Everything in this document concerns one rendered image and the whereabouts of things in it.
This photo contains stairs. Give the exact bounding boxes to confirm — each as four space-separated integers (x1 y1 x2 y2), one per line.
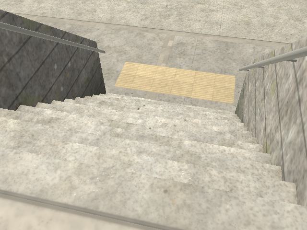
0 93 297 205

